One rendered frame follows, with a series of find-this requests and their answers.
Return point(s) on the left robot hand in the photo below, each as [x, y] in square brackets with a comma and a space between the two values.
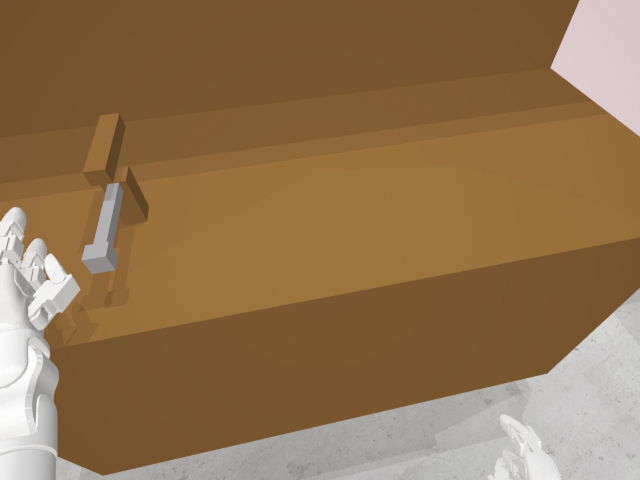
[26, 299]

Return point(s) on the tap lever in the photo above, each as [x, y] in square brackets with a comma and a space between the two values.
[100, 256]

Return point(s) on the left robot forearm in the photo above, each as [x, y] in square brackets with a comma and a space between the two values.
[28, 415]

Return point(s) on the counter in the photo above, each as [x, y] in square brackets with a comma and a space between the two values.
[331, 208]

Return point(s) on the right robot hand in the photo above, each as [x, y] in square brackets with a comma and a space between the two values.
[535, 464]

